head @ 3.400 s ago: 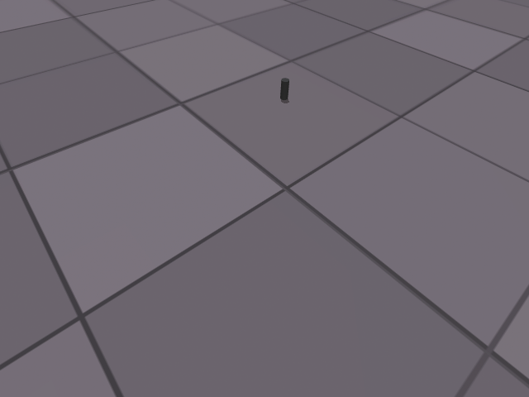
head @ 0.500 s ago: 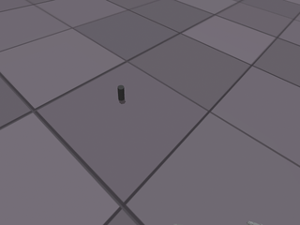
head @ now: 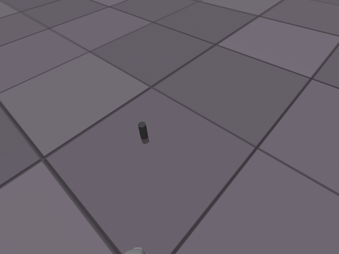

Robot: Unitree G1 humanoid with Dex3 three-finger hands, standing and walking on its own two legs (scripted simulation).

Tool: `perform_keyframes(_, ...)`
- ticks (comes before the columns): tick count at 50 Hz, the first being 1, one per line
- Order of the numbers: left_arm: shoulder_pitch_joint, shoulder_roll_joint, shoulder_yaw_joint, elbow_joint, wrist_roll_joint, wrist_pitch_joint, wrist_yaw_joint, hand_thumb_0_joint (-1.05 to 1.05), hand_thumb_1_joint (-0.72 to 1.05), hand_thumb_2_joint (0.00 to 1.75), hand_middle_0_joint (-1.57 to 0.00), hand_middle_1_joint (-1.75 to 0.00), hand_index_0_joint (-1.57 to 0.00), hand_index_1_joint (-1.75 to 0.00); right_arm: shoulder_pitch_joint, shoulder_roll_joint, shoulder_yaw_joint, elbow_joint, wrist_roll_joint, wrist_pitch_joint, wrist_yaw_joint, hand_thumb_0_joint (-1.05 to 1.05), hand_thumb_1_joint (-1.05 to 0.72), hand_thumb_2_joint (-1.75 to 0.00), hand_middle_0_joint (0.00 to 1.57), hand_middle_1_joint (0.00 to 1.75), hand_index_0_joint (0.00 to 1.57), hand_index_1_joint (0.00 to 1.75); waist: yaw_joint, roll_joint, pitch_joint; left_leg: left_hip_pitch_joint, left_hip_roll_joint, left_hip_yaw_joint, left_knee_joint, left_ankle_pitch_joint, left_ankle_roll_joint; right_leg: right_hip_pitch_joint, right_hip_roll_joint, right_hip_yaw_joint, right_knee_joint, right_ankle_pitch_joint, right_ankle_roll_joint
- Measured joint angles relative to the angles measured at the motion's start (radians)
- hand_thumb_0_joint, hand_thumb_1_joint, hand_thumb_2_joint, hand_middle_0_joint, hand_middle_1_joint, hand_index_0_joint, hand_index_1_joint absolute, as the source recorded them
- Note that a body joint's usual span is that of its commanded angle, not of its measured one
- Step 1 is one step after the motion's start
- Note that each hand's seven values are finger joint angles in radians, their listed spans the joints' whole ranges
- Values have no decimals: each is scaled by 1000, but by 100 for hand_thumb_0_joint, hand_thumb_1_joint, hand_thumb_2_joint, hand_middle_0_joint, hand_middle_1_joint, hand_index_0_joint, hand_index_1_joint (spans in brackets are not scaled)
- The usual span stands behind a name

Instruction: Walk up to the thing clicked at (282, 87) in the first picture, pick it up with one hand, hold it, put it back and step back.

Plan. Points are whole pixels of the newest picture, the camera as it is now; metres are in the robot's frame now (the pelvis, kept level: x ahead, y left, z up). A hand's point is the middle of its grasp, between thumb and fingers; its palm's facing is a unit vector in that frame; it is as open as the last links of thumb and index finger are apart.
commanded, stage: walk up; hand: left
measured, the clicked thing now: (143, 130) +1.07 +0.25 -0.70
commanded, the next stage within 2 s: none
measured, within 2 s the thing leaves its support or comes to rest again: neither
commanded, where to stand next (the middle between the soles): +0.72 +0.06 m, yaw -2 degrees
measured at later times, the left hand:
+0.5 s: hand (66, 215) +0.27 +0.33 -0.15, palm faces -0.07 -0.94 -0.32, open 7.4 cm
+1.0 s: hand (85, 162) +0.45 +0.32 -0.14, palm faces -0.02 -0.93 -0.38, open 7.4 cm
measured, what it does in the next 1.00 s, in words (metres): walks ahead: left foot, then right foot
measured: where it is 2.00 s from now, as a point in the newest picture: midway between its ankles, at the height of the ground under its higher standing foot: (167, 182)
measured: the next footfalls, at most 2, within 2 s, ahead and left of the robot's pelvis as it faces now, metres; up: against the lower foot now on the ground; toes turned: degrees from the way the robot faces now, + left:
left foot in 0.20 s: +0.25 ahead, +0.16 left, +0.00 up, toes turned +7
right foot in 0.68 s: +0.44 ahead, -0.10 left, +0.00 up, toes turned -5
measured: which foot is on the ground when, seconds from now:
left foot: up 0.00-0.18, down 0.20-0.68, up 0.70-1.00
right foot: down 0.00-0.22, up 0.24-0.66, down 0.68-1.00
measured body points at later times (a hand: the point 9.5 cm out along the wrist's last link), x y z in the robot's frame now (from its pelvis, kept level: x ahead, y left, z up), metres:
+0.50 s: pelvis +0.22 +0.06 +0.00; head +0.23 +0.08 +0.45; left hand +0.27 +0.38 -0.13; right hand +0.28 -0.26 -0.09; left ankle +0.21 +0.16 -0.74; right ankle +0.31 -0.11 -0.69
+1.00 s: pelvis +0.40 +0.04 -0.01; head +0.41 +0.04 +0.44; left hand +0.45 +0.37 -0.11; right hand +0.48 -0.28 -0.12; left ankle +0.50 +0.19 -0.72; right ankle +0.40 -0.09 -0.74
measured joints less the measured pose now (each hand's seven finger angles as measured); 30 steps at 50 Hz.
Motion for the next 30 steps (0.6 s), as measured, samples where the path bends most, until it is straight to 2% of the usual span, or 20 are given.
perform_keyframes(5,53,27,14,6,6,2,-3,1,90,90,-20,-30,-21,-30,-21,2,-10,7,-13,10,17,0,-91,-90,20,30,20,30,25,-17,-7,-18,26,20,-220,98,-10,76,6,-14,-20,-59,19)
perform_keyframes(10,105,65,19,26,9,14,0,1,90,90,-20,-30,-21,-30,-36,3,-18,8,-14,-1,23,0,-91,-90,20,30,20,30,37,-47,-23,62,6,49,-340,136,9,127,-10,-20,48,-178,56)
perform_keyframes(12,106,77,21,43,6,28,9,1,90,90,-20,-30,-21,-30,-52,15,-20,-4,-18,-20,13,0,-91,-90,20,30,20,30,34,-95,-6,77,-28,79,-294,116,14,82,-57,13,217,-218,34)
perform_keyframes(15,86,73,7,64,-2,45,21,1,91,90,-20,-30,-21,-30,-51,29,-15,-38,0,-38,-3,0,-91,-90,20,30,21,30,10,-103,8,119,-33,85,-285,62,23,-69,-11,109,548,-227,7)
perform_keyframes(17,76,77,2,64,-9,42,20,1,91,90,-20,-30,-21,-30,-38,43,-2,-46,7,-39,-12,0,-91,-90,21,30,21,30,3,-122,8,175,-44,96,-339,62,25,-149,-8,138,615,-177,2)
perform_keyframes(20,62,77,2,54,-11,40,11,1,91,90,-20,-29,-21,-30,-15,52,11,-47,10,-40,-19,0,-90,-90,21,30,21,30,-4,-138,6,252,-58,113,-413,61,29,-238,-31,150,585,-114,18)
perform_keyframes(24,39,66,4,46,-2,49,-3,1,91,90,-20,-29,-21,-30,21,49,12,-45,5,-41,-22,0,-90,-90,21,30,21,30,-13,-132,8,341,-70,129,-480,44,31,-299,-63,140,452,-53,42)
perform_keyframes(27,16,55,7,42,4,54,-14,1,91,90,-20,-29,-21,-30,46,40,9,-44,4,-37,-20,0,-90,-90,21,30,21,30,-25,-118,12,389,-75,135,-498,15,24,-307,-81,112,323,9,41)
perform_keyframes(30,-9,43,10,36,5,50,-20,1,91,90,-20,-29,-21,-30,68,27,6,-42,5,-28,-20,0,-90,-90,21,30,21,30,-35,-98,16,420,-71,137,-472,-38,9,-272,-77,89,194,65,30)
